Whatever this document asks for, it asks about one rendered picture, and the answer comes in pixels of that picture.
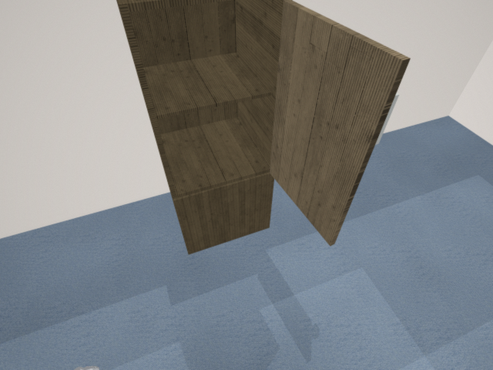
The cupboard door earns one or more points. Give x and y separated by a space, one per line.
334 90

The handle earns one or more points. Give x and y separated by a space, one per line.
388 117

